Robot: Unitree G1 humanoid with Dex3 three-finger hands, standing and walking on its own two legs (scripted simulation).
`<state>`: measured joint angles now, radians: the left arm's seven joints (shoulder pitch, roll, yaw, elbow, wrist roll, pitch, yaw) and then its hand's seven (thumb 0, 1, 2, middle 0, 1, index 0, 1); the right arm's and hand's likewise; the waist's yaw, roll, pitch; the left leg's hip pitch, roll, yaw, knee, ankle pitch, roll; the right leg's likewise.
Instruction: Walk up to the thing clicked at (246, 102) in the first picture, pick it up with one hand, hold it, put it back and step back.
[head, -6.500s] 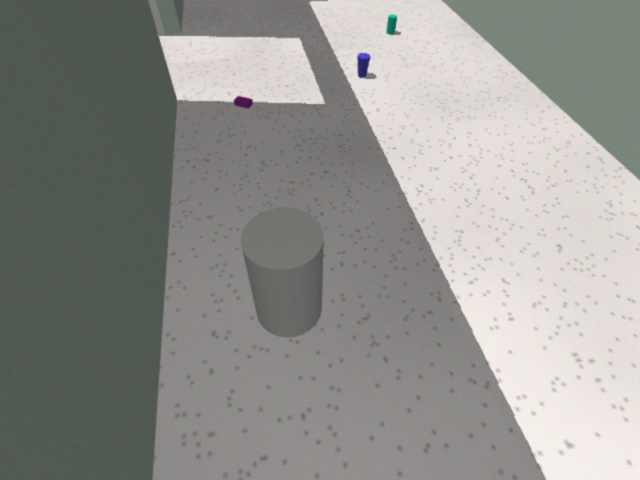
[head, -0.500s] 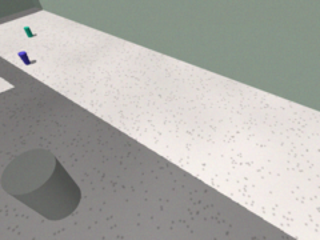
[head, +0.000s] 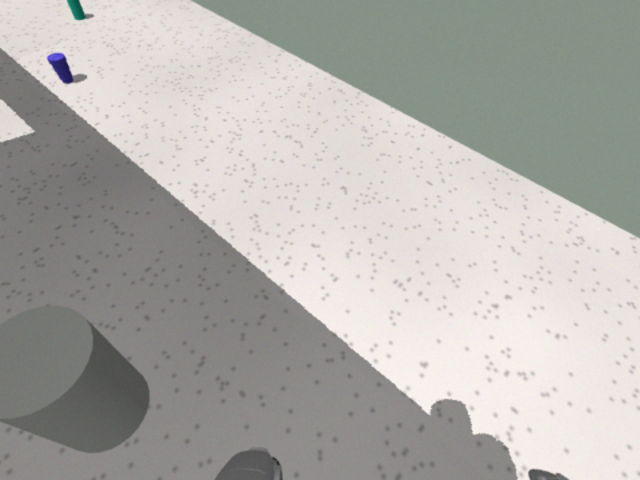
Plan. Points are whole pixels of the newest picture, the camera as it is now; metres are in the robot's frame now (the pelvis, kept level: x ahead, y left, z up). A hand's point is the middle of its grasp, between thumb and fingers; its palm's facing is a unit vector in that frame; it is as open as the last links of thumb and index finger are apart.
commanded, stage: walk up
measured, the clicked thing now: out of the picture +1.21 +1.75 -0.74
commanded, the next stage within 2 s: none
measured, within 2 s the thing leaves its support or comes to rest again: neither
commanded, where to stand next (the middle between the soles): +0.47 +0.03 m, yaw -2 degrees
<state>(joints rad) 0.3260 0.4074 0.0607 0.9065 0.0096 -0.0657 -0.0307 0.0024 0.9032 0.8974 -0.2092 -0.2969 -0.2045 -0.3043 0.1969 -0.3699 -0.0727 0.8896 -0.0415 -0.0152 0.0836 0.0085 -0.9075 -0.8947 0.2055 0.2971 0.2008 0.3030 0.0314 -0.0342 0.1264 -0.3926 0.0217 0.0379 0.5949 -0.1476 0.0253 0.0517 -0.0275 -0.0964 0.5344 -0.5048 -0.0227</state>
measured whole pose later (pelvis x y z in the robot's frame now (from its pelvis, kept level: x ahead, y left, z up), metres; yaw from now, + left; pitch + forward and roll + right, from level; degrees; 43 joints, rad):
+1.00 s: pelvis +0.33 +0.01 +0.01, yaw +23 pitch -3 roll +0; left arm 0.32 0.42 0.05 0.80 0.01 -0.01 -0.05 0.01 0.91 0.90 -0.21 -0.30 -0.20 -0.30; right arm 0.33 -0.39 -0.04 0.74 0.01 -0.08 0.02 0.00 -0.91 -0.89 0.21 0.30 0.20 0.30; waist 0.01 -0.07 0.10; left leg -0.28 -0.01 0.03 0.61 -0.27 0.04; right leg -0.44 -0.09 -0.03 1.11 -0.43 -0.03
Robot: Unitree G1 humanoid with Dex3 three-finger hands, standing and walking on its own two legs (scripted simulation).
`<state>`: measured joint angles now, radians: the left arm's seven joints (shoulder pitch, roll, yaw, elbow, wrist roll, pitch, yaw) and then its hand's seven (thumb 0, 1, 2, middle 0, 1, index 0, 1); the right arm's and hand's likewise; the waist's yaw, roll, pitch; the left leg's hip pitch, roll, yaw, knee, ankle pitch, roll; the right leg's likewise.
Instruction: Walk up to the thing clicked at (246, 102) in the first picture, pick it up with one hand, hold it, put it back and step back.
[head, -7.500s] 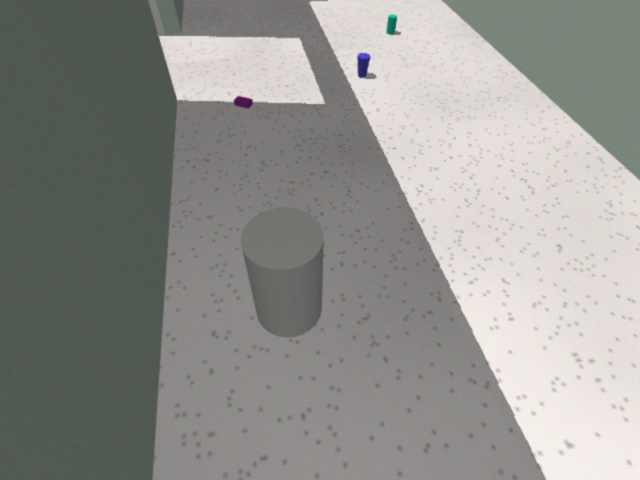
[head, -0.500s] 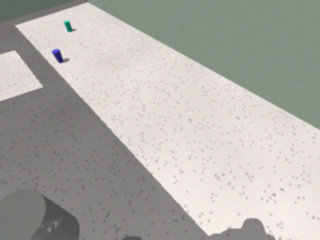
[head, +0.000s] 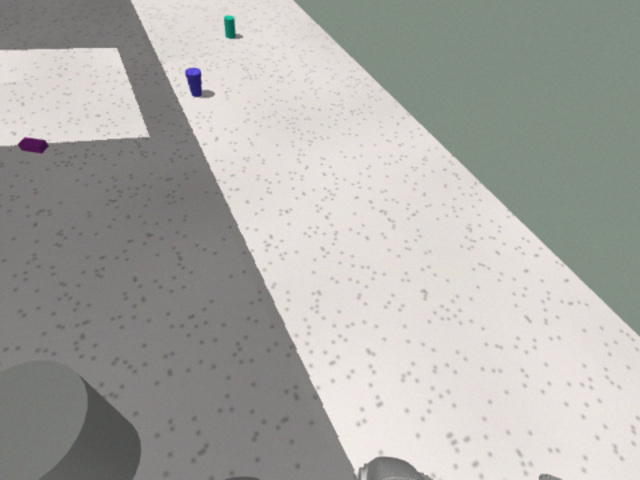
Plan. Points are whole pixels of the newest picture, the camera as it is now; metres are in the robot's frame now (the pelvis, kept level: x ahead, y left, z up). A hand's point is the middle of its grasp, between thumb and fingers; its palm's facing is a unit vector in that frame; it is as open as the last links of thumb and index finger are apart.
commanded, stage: walk up
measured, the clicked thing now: (33, 145) +1.49 +1.26 -0.75
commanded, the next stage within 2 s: stand in 1.68 s
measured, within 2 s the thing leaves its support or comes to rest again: neither
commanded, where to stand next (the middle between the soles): +0.14 -0.04 m, yaw +13 degrees
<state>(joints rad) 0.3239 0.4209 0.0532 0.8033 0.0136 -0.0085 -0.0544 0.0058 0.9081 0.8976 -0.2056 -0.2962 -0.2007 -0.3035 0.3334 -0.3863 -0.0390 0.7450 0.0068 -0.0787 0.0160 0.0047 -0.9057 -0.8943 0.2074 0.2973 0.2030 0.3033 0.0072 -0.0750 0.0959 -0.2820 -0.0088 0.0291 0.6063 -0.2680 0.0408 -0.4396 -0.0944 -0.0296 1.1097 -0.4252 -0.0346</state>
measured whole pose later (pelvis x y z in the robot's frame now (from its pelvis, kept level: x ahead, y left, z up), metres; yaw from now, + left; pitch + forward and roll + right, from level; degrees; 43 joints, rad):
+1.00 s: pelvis +0.03 -0.04 +0.00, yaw +15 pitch -2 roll -1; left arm 0.21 0.37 0.02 0.99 0.02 -0.03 -0.02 0.00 0.91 0.90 -0.21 -0.30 -0.20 -0.30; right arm 0.23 -0.39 -0.02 0.95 -0.01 -0.01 0.00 0.01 -0.91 -0.89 0.21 0.30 0.20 0.30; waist 0.00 0.02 0.09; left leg -0.28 -0.01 -0.01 0.70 -0.43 0.05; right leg -0.28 -0.03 -0.04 0.60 -0.27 0.01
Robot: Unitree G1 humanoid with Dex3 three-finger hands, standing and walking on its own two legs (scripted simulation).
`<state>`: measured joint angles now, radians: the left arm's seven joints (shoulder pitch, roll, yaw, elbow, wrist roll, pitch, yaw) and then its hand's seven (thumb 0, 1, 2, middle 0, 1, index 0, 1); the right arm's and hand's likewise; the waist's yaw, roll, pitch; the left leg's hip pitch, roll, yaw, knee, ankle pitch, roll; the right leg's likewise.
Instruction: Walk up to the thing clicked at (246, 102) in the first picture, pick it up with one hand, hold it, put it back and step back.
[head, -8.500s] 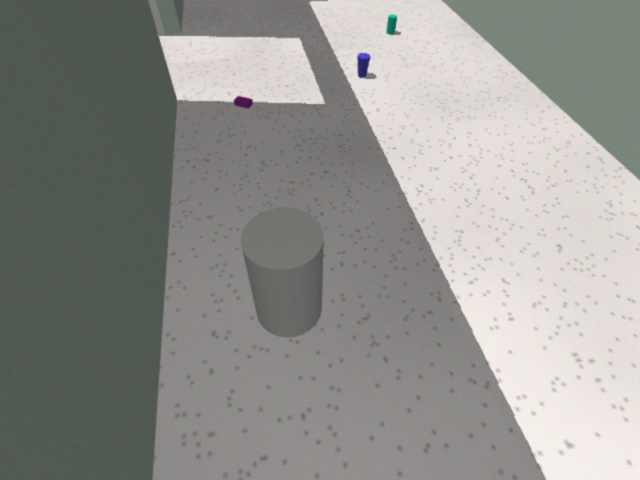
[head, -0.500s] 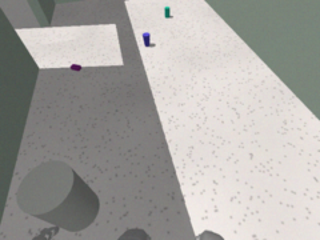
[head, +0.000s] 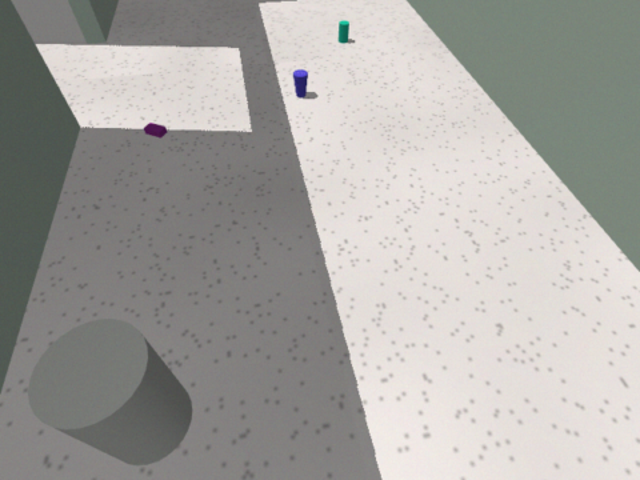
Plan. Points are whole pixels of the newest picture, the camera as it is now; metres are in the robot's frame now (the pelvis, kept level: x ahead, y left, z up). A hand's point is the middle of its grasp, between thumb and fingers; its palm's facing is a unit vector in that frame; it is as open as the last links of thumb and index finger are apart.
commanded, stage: walk up
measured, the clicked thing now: (155, 130) +1.75 +0.87 -0.74
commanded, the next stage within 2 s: stand in 0.68 s
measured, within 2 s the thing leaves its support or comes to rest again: neither
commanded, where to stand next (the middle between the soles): +0.11 -0.03 m, yaw -2 degrees
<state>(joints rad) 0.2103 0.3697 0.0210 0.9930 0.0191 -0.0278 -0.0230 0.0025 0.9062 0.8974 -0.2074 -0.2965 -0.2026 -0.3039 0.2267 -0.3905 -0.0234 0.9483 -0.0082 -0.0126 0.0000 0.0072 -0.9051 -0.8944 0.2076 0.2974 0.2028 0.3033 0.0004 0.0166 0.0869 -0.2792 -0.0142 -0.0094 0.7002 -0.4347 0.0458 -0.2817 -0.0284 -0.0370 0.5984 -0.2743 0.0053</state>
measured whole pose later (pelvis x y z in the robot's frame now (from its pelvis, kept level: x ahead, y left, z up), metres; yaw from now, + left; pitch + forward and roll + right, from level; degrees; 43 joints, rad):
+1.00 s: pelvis +0.01 -0.02 +0.02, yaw +0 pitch -3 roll +0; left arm 0.06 0.35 -0.01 1.15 0.00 -0.02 -0.01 0.00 0.91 0.90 -0.21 -0.30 -0.20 -0.30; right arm 0.06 -0.34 0.00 1.15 0.00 0.00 0.01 0.01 -0.91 -0.89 0.21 0.30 0.20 0.30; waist -0.01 0.00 0.07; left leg -0.07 0.00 0.00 0.31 -0.18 0.00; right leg -0.11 -0.02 -0.04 0.32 -0.15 0.01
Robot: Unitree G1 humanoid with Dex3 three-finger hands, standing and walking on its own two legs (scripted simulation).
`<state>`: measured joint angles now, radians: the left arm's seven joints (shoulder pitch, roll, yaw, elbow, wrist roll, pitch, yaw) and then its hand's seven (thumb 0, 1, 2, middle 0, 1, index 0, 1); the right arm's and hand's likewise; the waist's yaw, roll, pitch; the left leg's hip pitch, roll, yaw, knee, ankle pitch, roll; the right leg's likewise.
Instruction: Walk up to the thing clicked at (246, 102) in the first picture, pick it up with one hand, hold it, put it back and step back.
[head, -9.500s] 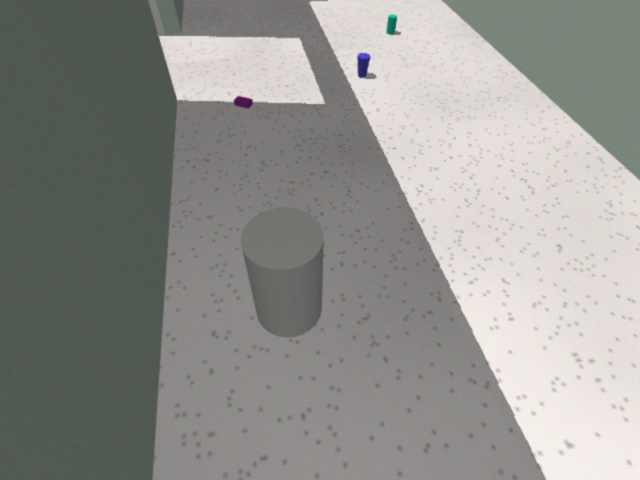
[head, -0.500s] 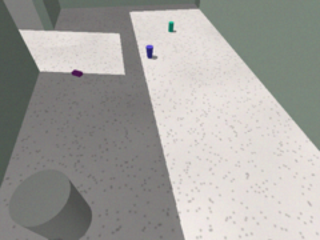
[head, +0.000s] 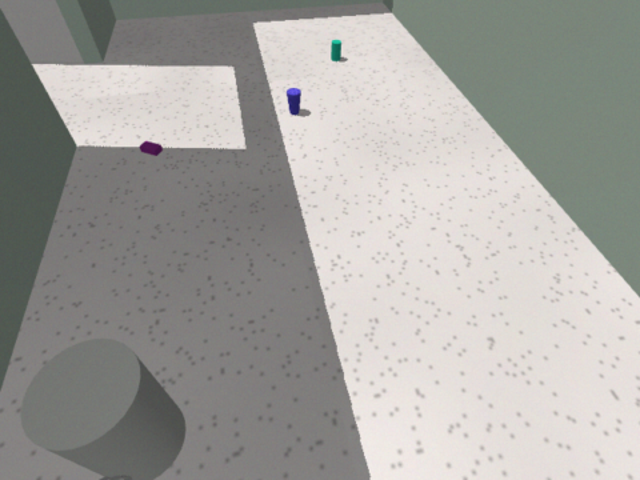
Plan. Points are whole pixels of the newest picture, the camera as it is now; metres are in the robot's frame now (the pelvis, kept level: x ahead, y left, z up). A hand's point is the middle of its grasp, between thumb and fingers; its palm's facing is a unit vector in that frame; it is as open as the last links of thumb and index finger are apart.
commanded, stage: stand
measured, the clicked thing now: (151, 148) +1.73 +0.89 -0.77
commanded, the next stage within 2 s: none
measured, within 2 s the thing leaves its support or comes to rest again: neither
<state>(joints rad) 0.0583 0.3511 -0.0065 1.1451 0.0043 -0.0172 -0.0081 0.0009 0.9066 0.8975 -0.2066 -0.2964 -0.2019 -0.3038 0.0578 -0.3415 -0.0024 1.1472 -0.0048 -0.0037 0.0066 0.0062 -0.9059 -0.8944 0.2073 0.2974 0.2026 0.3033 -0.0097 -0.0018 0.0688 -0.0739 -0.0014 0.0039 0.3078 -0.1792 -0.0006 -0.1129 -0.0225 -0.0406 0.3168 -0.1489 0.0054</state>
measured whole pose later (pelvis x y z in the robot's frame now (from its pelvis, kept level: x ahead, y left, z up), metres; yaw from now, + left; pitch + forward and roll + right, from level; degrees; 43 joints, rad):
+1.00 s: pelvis +0.01 -0.01 +0.00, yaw +0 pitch -2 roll +0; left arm 0.10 0.35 0.00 1.14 0.01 -0.02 -0.01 0.00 0.91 0.90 -0.21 -0.30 -0.20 -0.30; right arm 0.10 -0.35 0.00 1.15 -0.01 -0.01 0.01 0.01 -0.91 -0.89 0.21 0.30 0.20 0.30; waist -0.01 0.00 0.04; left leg -0.08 0.02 0.00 0.30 -0.18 -0.02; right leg -0.12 0.00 -0.05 0.31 -0.16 -0.01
